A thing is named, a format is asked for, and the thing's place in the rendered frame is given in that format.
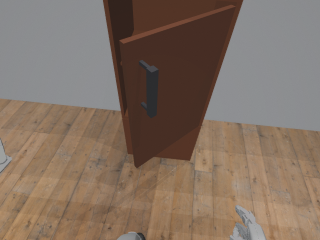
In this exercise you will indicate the robot left hand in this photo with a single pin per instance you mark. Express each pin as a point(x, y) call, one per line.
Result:
point(4, 159)

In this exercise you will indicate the robot right hand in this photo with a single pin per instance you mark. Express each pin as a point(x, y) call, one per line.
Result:
point(253, 231)

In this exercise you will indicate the cupboard door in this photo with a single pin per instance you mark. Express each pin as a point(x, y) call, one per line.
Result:
point(186, 54)

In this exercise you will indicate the handle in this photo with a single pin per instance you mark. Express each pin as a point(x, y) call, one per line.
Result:
point(152, 76)

